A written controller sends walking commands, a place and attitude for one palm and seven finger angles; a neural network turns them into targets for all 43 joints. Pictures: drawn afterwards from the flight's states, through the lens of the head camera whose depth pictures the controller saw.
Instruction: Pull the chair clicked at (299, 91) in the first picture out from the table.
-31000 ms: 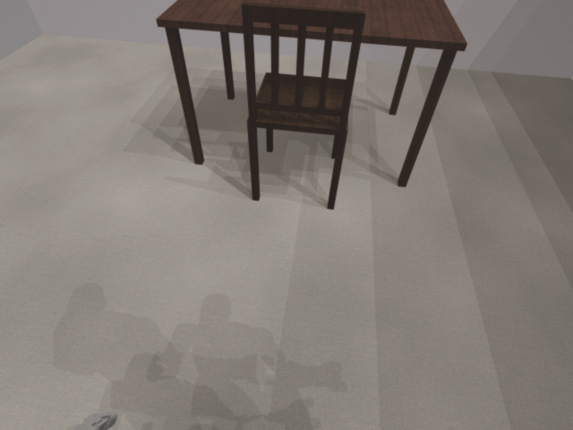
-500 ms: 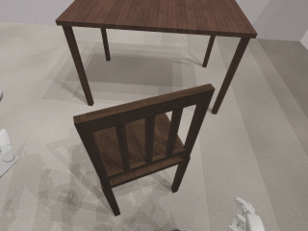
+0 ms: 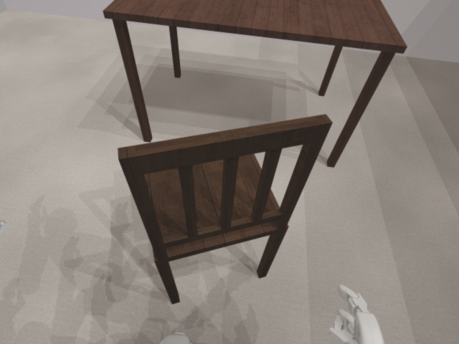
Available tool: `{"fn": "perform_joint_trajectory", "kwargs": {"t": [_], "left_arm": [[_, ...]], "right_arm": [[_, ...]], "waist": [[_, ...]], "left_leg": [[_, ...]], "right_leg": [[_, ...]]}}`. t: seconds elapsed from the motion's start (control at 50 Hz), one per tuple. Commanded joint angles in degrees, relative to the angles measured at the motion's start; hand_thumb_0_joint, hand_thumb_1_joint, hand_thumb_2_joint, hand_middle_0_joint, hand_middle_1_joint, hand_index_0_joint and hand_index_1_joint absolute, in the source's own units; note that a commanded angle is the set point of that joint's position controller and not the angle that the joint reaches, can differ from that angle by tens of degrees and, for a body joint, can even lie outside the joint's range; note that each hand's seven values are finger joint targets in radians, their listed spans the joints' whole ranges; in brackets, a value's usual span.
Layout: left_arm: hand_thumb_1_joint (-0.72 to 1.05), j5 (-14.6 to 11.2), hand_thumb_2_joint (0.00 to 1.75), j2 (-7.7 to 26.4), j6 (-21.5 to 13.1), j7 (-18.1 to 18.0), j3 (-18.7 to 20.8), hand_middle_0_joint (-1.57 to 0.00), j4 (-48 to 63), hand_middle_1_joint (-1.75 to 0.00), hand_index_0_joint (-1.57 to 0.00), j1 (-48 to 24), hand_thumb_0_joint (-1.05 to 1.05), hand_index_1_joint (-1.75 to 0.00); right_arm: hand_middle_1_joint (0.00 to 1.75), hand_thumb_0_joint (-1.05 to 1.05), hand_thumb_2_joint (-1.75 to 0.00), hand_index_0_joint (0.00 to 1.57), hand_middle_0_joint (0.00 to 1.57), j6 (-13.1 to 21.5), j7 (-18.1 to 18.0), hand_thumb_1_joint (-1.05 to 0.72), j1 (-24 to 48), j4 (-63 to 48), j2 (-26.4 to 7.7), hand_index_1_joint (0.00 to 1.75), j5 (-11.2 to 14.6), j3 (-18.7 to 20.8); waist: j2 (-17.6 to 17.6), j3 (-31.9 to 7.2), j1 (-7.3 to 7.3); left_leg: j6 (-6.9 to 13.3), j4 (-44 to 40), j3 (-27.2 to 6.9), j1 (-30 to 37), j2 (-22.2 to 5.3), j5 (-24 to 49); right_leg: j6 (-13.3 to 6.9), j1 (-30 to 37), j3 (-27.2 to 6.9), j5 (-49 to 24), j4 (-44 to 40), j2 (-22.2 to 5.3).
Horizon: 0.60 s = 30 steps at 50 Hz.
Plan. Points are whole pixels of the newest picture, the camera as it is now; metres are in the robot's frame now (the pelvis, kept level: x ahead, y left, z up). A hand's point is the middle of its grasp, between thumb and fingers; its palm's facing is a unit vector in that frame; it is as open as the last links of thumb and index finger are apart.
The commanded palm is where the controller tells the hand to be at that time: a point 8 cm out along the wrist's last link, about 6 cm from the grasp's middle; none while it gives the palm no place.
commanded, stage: step back with the hand held close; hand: left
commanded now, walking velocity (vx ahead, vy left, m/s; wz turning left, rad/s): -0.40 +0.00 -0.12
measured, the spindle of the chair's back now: (227, 195) +0.44 +0.05 -0.06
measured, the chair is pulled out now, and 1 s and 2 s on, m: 0.58 0.58 0.58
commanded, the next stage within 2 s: stop stepping back and stand still in 0.24 s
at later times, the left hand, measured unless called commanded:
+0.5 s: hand (5, 305) +0.12 +0.22 +0.20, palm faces +0.31 -0.75 -0.59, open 7.4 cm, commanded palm +0.07 +0.27 +0.20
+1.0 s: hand out of the picture +0.06 +0.26 +0.20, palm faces +0.40 -0.78 -0.49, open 7.4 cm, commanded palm +0.01 +0.29 +0.20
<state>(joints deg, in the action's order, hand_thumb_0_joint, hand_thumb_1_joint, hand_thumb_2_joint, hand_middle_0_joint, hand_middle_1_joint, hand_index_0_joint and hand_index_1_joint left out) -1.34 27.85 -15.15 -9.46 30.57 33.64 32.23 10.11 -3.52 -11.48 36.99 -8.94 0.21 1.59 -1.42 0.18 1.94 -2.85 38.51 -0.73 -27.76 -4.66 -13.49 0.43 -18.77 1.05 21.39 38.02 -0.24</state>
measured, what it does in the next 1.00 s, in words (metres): walks backwards: left foot, then right foot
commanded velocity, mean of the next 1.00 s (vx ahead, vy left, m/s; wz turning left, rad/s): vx -0.02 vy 0.03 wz -0.02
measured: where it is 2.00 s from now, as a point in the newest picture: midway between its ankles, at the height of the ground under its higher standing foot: outside the picture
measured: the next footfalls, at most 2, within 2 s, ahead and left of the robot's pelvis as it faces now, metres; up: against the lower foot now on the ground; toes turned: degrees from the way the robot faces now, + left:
left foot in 0.24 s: +0.01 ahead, +0.12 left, +0.00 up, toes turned +2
right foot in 0.50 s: -0.04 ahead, -0.17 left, +0.00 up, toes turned -11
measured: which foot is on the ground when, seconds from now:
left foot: down 0.00-0.02, up 0.04-0.22, down 0.24-0.52, up 0.54-0.70, down 0.72-1.00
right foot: down 0.00-0.24, up 0.26-0.48, down 0.50-0.76, up 0.78-0.88, down 0.90-1.00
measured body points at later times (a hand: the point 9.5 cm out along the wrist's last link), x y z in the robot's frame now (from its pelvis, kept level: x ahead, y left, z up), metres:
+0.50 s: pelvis -0.09 -0.02 +0.01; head -0.06 +0.00 +0.46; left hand +0.10 +0.26 +0.24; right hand +0.06 -0.26 -0.07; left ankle -0.03 +0.12 -0.72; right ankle -0.08 -0.16 -0.72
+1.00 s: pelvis -0.15 +0.00 +0.02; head -0.16 +0.02 +0.47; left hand +0.04 +0.30 +0.22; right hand -0.03 -0.25 -0.06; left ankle -0.13 +0.08 -0.72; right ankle -0.15 -0.15 -0.72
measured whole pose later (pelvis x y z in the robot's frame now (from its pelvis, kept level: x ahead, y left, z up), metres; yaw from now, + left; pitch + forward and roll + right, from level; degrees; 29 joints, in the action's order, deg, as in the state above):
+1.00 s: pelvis -0.15 +0.00 +0.02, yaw -4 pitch -1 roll -2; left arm -0.7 26.9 -14.2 -7.9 26.6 26.7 31.0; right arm 9.1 -3.4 -15.9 39.1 -11.2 1.1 0.0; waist -0.3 -1.7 0.2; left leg 2.6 33.4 1.1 -15.8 -0.5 -16.8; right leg 1.4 -12.2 3.6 13.1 26.4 -1.2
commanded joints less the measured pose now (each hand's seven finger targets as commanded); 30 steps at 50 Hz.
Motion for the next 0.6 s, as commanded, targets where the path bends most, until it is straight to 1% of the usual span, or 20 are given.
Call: {"fn": "perform_joint_trajectory", "kwargs": {"t": [0.0, 0.02, 0.04, 0.06, 0.08, 0.12, 0.16, 0.18, 0.2, 0.22, 0.26, 0.28, 0.3, 0.36, 0.42, 0.46, 0.5, 0.52, 0.54, 0.58], "left_arm": [[0.90, 0.89, 0.90, 8.26, -3.85, 0.09, 2.34, -0.20, 7.29, -0.30, -0.20, -10.38, 0.00, -0.30], [0.90, 1.23, 0.90, 9.32, -3.64, -0.01, 1.00, -0.20, 7.23, -0.30, -0.20, -11.23, 0.00, -0.30], [0.90, -0.01, 0.90, 8.32, -3.02, 0.21, -0.36, -0.20, 8.05, -0.30, -0.20, -11.57, 0.00, -0.30], [0.90, -0.11, 0.90, 9.26, -2.79, 0.43, 0.96, -0.20, 7.27, -0.30, -0.20, -8.45, 0.00, -0.30], [0.90, 0.42, 0.90, 10.46, -2.50, 0.36, 3.96, -0.20, 5.99, -0.30, -0.20, -5.97, 0.00, -0.30], [0.90, 0.58, 0.90, 8.25, -1.74, 0.32, 4.26, -0.20, 6.55, -0.30, -0.20, -1.75, 0.00, -0.30], [0.90, -0.04, 0.90, 8.16, -2.75, 0.05, 4.70, -0.20, 11.01, -0.30, -0.20, 0.44, 0.00, -0.30], [0.90, -0.33, 0.90, 8.89, -3.45, 0.06, 4.56, -0.20, 12.81, -0.30, -0.20, 1.62, 0.00, -0.30], [0.90, -0.23, 0.90, 8.65, -4.58, 0.33, 3.75, -0.20, 16.43, -0.30, -0.20, 0.43, 0.00, -0.30], [0.90, -0.12, 0.90, 9.97, -5.72, 0.26, 4.82, -0.20, 17.99, -0.30, -0.20, 0.79, 0.00, -0.30], [0.90, -0.58, 0.90, 8.42, -6.23, 0.89, 5.88, -0.20, 12.58, -0.30, -0.20, 3.69, 0.00, -0.30], [0.90, -1.75, 0.90, 9.80, -5.75, 0.82, 7.18, -0.20, 15.26, -0.30, -0.20, 3.94, 0.00, -0.30], [0.90, -1.48, 0.90, 10.80, -5.46, 0.77, 7.52, -0.20, 17.42, -0.30, -0.20, 0.60, 0.00, -0.30], [0.90, -0.98, 0.90, 8.71, -3.21, 0.56, 6.68, -0.20, 15.72, -0.30, -0.20, 4.10, 0.00, -0.30], [0.90, -1.32, 0.90, 7.77, -0.50, 0.60, 5.27, -0.20, 11.32, -0.30, -0.20, 5.50, 0.00, -0.30], [0.90, -0.91, 0.90, 8.02, 0.08, 0.20, 3.91, -0.20, 7.00, -0.30, -0.20, 2.04, 0.00, -0.30], [0.90, -1.42, 0.90, 10.93, 0.47, -0.23, 4.69, -0.20, 3.37, -0.30, -0.20, -2.32, 0.00, -0.30], [0.90, -1.45, 0.90, 8.94, 1.49, 0.19, 2.61, -0.20, 0.61, -0.30, -0.20, -3.33, 0.00, -0.30], [0.90, -1.13, 0.90, 8.34, 2.25, 0.13, 1.43, -0.20, 0.57, -0.30, -0.20, -3.49, 0.00, -0.30], [0.90, -1.00, 0.90, 9.11, 2.96, -0.11, 2.20, -0.20, -0.63, -0.30, -0.20, -3.20, 0.00, -0.30]], "right_arm": [[0.30, 0.00, -0.90, 0.20, 0.20, 3.81, -0.31, -0.90, 3.38, -4.56, -9.68, 0.30, -0.81, 2.55], [0.30, 0.00, -0.90, 0.20, 0.20, 3.36, -0.58, -0.90, 3.29, -5.30, -9.34, 0.30, -0.63, 2.64], [0.30, 0.00, -0.90, 0.20, 0.20, 3.53, -0.66, -0.90, 4.43, -6.38, -10.79, 0.30, 0.24, 4.43], [0.30, 0.00, -0.90, 0.20, 0.20, 3.10, -0.94, -0.90, 5.79, -7.30, -10.45, 0.30, 0.30, 4.19], [0.30, 0.00, -0.90, 0.20, 0.20, 2.42, -1.03, -0.90, 6.89, -7.52, -8.83, 0.30, 0.06, 3.41], [0.30, 0.00, -0.90, 0.20, 0.20, 0.17, -1.20, -0.90, 8.63, -9.00, -6.36, 0.30, 0.02, 0.85], [0.30, 0.00, -0.90, 0.20, 0.20, -0.88, -1.87, -0.90, 7.65, -9.56, -6.73, 0.30, 0.23, 0.46], [0.30, 0.00, -0.90, 0.20, 0.20, -0.85, -2.21, -0.90, 8.95, -9.74, -7.28, 0.30, 0.33, 1.22], [0.30, 0.00, -0.90, 0.20, 0.20, -0.08, -1.62, -0.90, 6.99, -9.96, -7.88, 0.30, 0.19, 2.02], [0.30, 0.00, -0.90, 0.20, 0.20, 0.92, -1.18, -0.90, 4.80, -9.32, -8.88, 0.30, -0.28, 3.40], [0.30, 0.00, -0.90, 0.20, 0.20, 2.45, -0.26, -0.90, 4.28, -7.69, -8.65, 0.30, -0.34, 4.35], [0.30, 0.00, -0.90, 0.20, 0.20, 3.29, -0.14, -0.90, 4.44, -8.10, -8.87, 0.30, -0.65, 4.27], [0.30, 0.00, -0.90, 0.20, 0.20, 3.49, -0.12, -0.90, 3.71, -7.20, -8.79, 0.30, -0.89, 4.00], [0.30, 0.00, -0.90, 0.20, 0.20, 2.31, 1.16, -0.90, 2.71, -8.88, -9.10, 0.30, 0.99, 4.05], [0.30, 0.00, -0.90, 0.20, 0.20, 0.97, 0.69, -0.90, 1.95, -10.36, -9.64, 0.30, 2.26, 2.86], [0.30, 0.00, -0.90, 0.20, 0.20, 1.08, 0.02, -0.90, 1.51, -9.31, -9.31, 0.30, 1.97, 1.92], [0.30, 0.00, -0.90, 0.20, 0.20, 1.33, -0.50, -0.90, 1.96, -8.86, -8.04, 0.30, 1.48, 0.77], [0.30, 0.00, -0.90, 0.20, 0.20, 0.84, -0.73, -0.90, 0.01, -7.66, -9.26, 0.30, 1.69, 1.98], [0.30, 0.00, -0.90, 0.20, 0.20, 0.25, -0.86, -0.90, 1.32, -7.84, -9.75, 0.30, 1.65, 2.20], [0.30, 0.00, -0.90, 0.20, 0.20, -0.74, -1.38, -0.90, 3.27, -7.35, -9.11, 0.30, 1.47, 1.18]], "waist": [[0.44, -5.35, -1.72], [-9.21, -7.94, -1.82], [-19.24, -9.72, -0.88], [-17.12, -9.15, -0.10], [-11.80, -9.35, 0.24], [-8.10, -8.34, -1.22], [-1.28, -10.50, -2.89], [4.74, -10.96, -2.67], [12.30, -13.08, -1.97], [15.96, -15.74, -1.70], [11.74, -12.07, -1.68], [15.74, -14.29, -1.75], [15.49, -11.68, -2.75], [17.92, -9.84, -1.50], [13.98, -6.12, -1.70], [2.71, -1.93, -2.78], [-9.83, -0.66, -3.58], [-16.18, -2.02, -3.19], [-19.54, -0.24, -3.01], [-14.40, 0.41, -3.24]], "left_leg": [[3.71, 3.95, 0.34, 9.24, -3.34, 8.54], [1.56, 11.92, 4.49, 2.71, 3.33, -0.88], [2.01, 20.17, 2.02, 0.59, 6.12, -14.80], [2.84, 23.93, -1.00, -0.50, 4.96, -17.01], [3.07, 22.24, -1.82, -2.97, 4.04, -17.30], [2.95, 6.74, -0.91, -0.20, 2.16, -15.63], [2.62, -17.19, 3.07, 8.16, 3.77, 3.65], [3.29, -21.71, 2.36, 15.47, 0.08, 18.88], [6.55, -19.41, -5.71, 25.30, -10.16, 42.87], [10.77, -14.08, -11.23, 30.60, -17.82, 55.67], [13.42, -13.88, -7.22, 27.76, -17.86, 52.15], [13.91, -13.15, -8.43, 26.64, -18.43, 51.59], [13.20, -13.65, -7.70, 25.19, -16.79, 50.54], [8.71, -12.94, -2.18, 21.14, -12.96, 33.85], [6.40, -10.96, -0.64, 8.55, -9.27, -0.39], [4.12, -5.54, 2.65, 3.45, -3.80, -17.30], [2.66, 9.81, 3.67, 6.17, 1.65, -14.71], [2.68, 14.61, 1.95, 10.41, 2.41, -12.66], [3.04, 17.38, 1.04, 11.20, 2.79, -10.00], [3.98, 14.51, 1.67, 12.79, 2.33, -10.37]], "right_leg": [[-1.96, 2.43, -6.12, -34.99, -19.64, -8.97], [-5.83, 8.07, -15.65, -54.10, -17.76, -15.87], [-8.57, 9.65, -18.10, -59.91, -17.44, -20.46], [-9.98, 10.24, -15.83, -58.80, -16.26, -21.25], [-11.01, 11.84, -15.37, -58.33, -14.55, -20.83], [-7.92, 13.04, -9.54, -59.86, -9.84, -16.86], [-4.10, 13.45, -4.67, -54.07, -2.02, -11.32], [-2.14, 9.67, -2.73, -45.62, 2.67, -8.23], [-0.12, -1.91, -1.25, -17.23, 9.19, -4.32], [0.04, -10.17, -4.20, 7.13, 18.61, -2.01], [-0.27, -15.39, -5.55, 10.85, 30.15, 0.31], [0.21, -14.21, -6.44, 12.24, 28.96, -1.20], [0.36, -12.74, -5.63, 10.58, 25.66, -1.19], [-0.72, -3.61, -0.91, 1.43, 7.18, -3.24], [0.22, 9.49, 2.45, -7.60, -10.08, -3.70], [-0.51, 10.76, -0.28, -8.90, -18.36, -6.35], [-5.55, -1.13, -13.30, -3.54, -27.11, -17.43], [-6.31, -6.85, -14.98, 9.57, -30.16, -18.58], [-6.83, -10.17, -15.61, 14.20, -31.44, -18.27], [-6.46, -12.25, -10.81, 16.26, -30.12, -17.49]]}}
